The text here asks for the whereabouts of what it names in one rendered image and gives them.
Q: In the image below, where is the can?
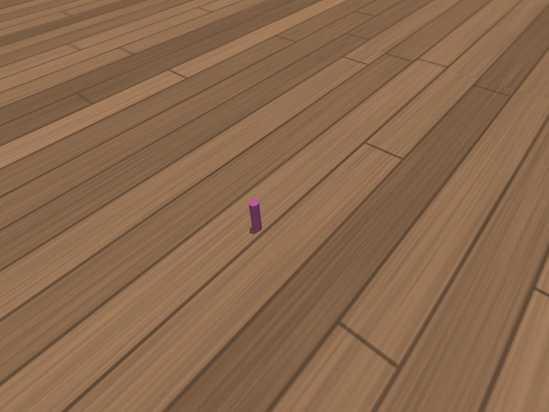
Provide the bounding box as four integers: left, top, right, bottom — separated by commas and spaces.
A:
249, 199, 262, 232

